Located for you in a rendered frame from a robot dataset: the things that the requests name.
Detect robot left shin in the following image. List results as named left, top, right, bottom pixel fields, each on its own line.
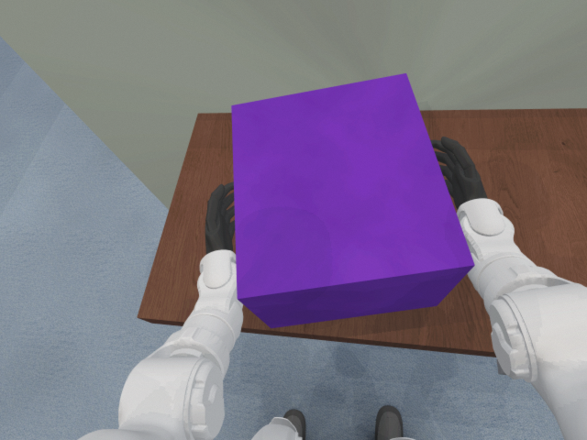
left=269, top=417, right=297, bottom=432

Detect robot left foot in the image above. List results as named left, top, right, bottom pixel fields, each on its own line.
left=283, top=409, right=306, bottom=440

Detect table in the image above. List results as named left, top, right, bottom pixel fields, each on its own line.
left=137, top=108, right=587, bottom=375

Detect robot right upper arm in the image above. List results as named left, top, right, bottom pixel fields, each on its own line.
left=489, top=283, right=587, bottom=440

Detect robot right hand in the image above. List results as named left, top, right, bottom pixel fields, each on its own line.
left=430, top=137, right=488, bottom=209

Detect robot left upper arm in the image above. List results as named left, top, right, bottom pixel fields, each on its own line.
left=78, top=357, right=225, bottom=440

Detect left robot forearm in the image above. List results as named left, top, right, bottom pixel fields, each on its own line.
left=118, top=249, right=243, bottom=424

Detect carton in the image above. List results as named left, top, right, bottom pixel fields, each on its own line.
left=231, top=73, right=475, bottom=328

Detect robot left hand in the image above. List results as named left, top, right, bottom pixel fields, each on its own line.
left=205, top=182, right=235, bottom=255

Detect right robot forearm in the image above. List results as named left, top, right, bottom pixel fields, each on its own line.
left=457, top=198, right=587, bottom=316

